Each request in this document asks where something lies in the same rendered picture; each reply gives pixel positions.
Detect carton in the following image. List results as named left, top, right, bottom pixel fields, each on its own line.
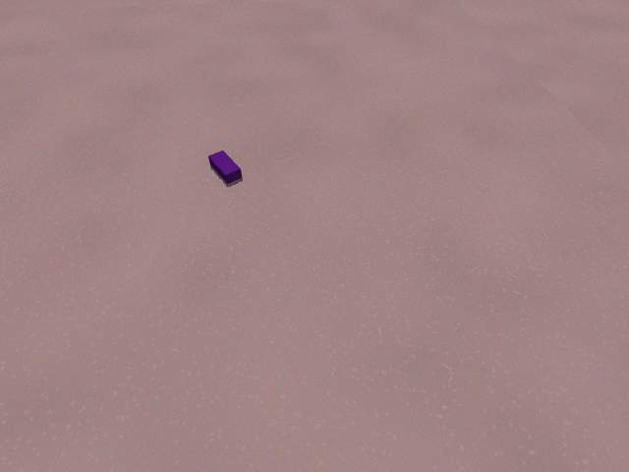
left=208, top=150, right=242, bottom=184

